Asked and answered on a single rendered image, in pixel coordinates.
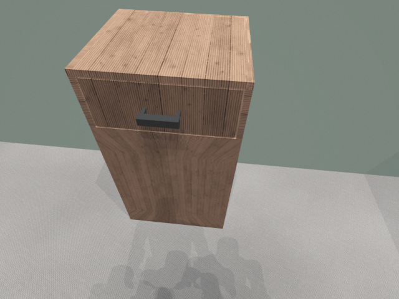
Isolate drawer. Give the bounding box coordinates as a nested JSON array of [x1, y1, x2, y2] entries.
[[77, 77, 243, 138]]

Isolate handle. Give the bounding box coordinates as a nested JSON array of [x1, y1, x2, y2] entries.
[[136, 108, 181, 129]]

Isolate cabinet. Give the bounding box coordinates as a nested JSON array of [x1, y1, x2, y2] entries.
[[65, 9, 255, 229]]

